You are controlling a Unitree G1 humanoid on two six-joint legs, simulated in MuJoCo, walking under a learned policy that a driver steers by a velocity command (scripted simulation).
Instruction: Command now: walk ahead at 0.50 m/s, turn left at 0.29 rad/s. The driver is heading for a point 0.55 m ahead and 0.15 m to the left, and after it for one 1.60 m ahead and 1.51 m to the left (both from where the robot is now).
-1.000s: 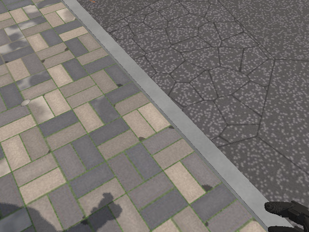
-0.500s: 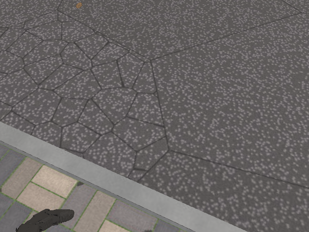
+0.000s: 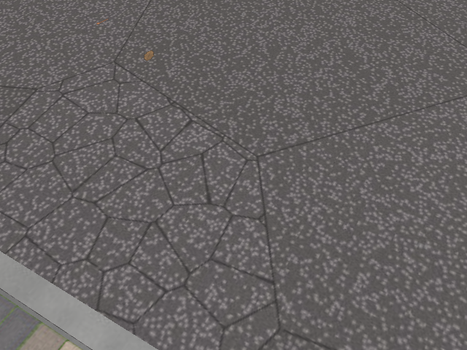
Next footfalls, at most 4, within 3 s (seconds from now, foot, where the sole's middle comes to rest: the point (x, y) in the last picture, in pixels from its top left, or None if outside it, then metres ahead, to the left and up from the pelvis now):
0.10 left None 0.24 0.12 -0.77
0.54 right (275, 329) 0.54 -0.03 -0.77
1.00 left None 0.39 0.19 -0.77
1.46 right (257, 325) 0.55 0.02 -0.77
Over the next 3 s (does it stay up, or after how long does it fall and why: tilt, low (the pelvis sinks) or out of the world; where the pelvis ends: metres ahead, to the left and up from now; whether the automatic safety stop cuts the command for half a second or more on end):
stays up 0.71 0.72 -0.01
